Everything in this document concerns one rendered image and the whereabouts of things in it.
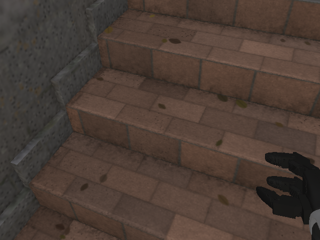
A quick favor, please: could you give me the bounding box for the right robot forearm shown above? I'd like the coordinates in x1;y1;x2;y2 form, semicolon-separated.
309;209;320;240

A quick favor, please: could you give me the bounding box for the robot right hand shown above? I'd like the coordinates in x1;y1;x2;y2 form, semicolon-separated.
256;152;320;225

